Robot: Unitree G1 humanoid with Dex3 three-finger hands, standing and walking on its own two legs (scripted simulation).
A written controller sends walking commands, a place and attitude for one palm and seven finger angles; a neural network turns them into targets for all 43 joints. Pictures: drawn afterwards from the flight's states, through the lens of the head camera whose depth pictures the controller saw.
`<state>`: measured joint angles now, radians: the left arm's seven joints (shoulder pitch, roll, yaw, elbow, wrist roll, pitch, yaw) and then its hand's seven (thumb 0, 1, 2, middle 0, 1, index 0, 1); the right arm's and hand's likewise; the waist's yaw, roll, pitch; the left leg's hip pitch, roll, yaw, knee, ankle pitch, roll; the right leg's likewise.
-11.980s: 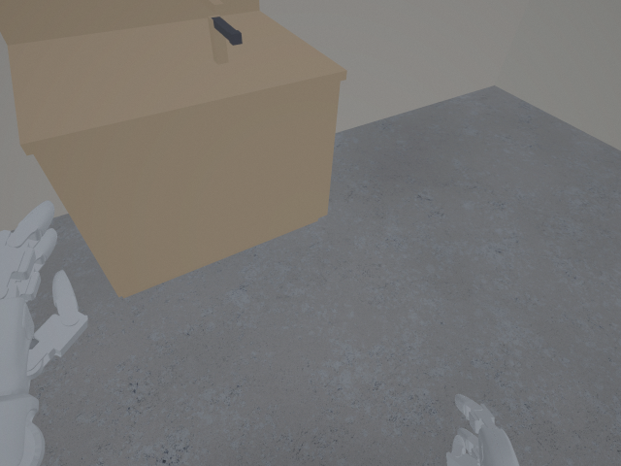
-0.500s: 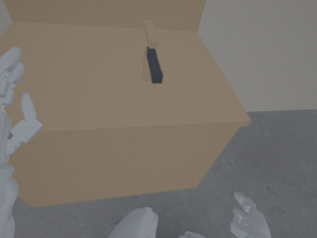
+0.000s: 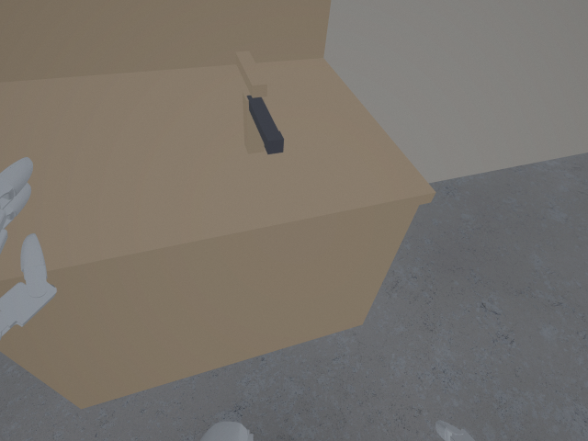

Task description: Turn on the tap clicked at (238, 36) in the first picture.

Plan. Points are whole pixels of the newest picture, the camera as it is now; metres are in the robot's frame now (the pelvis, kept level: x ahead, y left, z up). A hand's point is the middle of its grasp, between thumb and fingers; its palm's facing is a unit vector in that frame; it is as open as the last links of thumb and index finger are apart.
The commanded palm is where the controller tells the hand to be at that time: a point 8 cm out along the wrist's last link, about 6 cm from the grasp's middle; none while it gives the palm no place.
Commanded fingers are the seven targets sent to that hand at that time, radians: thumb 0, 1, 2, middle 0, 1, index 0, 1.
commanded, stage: come to a stop and stand still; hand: left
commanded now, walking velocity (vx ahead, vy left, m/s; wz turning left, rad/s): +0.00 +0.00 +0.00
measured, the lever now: (273, 142) +0.56 +0.06 +0.10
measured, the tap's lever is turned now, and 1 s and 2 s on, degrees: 0 0 0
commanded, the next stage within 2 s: look again from close up in 0.26 s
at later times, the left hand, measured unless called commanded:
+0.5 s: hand (51, 284) +0.22 +0.25 +0.17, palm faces +0.44 -0.80 -0.41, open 7.4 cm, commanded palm +0.17 +0.27 +0.19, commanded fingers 0.00 0.90 0.90 -0.20 -0.30 -0.20 -0.30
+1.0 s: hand (79, 251) +0.27 +0.24 +0.17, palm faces +0.43 -0.82 -0.39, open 7.4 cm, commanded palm +0.21 +0.27 +0.19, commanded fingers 0.00 0.90 0.90 -0.20 -0.30 -0.20 -0.30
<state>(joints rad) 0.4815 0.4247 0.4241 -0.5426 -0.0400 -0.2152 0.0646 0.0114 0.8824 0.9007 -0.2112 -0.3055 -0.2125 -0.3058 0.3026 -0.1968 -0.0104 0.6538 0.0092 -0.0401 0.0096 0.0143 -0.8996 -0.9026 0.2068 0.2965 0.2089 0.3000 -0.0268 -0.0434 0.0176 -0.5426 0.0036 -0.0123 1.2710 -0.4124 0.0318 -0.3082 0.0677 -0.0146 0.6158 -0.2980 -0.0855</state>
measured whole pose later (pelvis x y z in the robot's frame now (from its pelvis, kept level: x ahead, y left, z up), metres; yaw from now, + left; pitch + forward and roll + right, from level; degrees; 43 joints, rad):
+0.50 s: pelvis +0.01 -0.01 +0.01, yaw +0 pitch -1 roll +2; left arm 0.40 0.33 0.37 -0.40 -0.03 -0.17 0.11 0.01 0.89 0.90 -0.21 -0.30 -0.21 -0.31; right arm 0.20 -0.17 0.04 0.63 0.00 -0.12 -0.01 0.01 -0.90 -0.90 0.21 0.30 0.21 0.30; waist 0.04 0.00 0.06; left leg -0.31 0.00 0.03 0.68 -0.35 0.04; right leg -0.30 0.01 -0.03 0.52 -0.20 -0.07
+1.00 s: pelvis +0.05 -0.01 +0.01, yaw +1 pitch -1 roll +0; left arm 0.43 0.35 0.36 -0.43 -0.05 -0.14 0.13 0.02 0.89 0.90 -0.21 -0.30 -0.21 -0.30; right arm 0.22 -0.19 0.01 0.59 0.02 -0.09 -0.05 0.01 -0.90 -0.90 0.20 0.30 0.20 0.30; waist 0.01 0.00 0.03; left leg -0.19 0.03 0.00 0.55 -0.34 -0.02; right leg -0.24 0.05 -0.06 0.55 -0.29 -0.07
